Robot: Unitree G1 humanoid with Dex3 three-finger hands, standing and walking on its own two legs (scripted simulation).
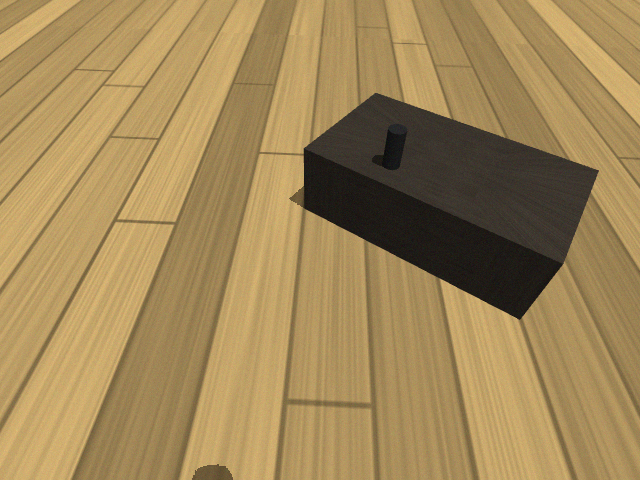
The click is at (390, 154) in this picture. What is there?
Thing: squat round
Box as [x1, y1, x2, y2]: [382, 124, 406, 169]
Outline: 400,124 392,124 388,127 382,162 383,166 388,169 395,169 399,166 406,134 406,128
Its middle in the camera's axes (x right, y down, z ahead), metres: +0.28 -0.35 +1.46
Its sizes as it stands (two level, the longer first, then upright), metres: 0.068 0.068 0.156
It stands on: a support 0.33 m high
